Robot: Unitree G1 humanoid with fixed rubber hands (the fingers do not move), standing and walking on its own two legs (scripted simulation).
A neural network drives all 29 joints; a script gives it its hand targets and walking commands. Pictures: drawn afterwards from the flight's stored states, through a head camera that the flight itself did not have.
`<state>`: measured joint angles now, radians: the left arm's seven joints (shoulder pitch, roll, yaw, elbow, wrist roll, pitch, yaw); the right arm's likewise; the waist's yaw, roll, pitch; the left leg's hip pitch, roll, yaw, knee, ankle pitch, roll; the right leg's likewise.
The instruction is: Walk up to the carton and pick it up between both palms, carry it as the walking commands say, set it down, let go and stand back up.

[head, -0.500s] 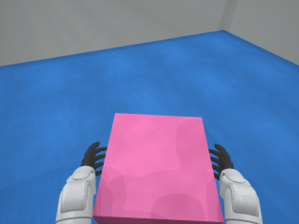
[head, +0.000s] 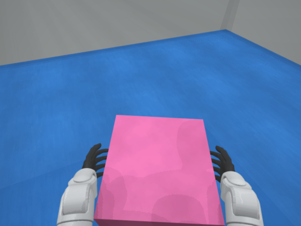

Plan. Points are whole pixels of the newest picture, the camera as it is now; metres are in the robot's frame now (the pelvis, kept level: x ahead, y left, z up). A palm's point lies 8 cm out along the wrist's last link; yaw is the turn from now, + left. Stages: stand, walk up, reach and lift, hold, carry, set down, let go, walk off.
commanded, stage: carry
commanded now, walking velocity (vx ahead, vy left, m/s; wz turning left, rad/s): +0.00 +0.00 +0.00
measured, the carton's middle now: (156, 179) +0.30 +0.00 -0.06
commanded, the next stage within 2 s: hold in 0.34 s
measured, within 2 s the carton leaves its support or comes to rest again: neither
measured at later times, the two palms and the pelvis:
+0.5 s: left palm (88, 177) +0.25 +0.18 +0.04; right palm (226, 182) +0.25 -0.18 +0.03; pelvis +0.00 +0.00 +0.01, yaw +3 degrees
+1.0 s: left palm (91, 168) +0.27 +0.17 +0.06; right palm (229, 171) +0.27 -0.18 +0.05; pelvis -0.01 -0.02 +0.01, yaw +5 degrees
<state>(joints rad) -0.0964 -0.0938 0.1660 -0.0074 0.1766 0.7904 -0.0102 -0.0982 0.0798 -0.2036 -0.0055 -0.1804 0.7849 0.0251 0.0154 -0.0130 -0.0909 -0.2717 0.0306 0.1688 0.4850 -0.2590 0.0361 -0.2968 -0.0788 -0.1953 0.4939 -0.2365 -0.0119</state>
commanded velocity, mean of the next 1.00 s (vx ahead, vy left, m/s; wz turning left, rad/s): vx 0.00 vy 0.00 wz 0.00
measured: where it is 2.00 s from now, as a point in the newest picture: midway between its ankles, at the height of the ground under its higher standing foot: outside the picture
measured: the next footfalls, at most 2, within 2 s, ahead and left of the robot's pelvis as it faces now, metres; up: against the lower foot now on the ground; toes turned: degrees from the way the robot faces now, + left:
none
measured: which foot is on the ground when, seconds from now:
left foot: down 0.00-1.00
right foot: down 0.00-1.00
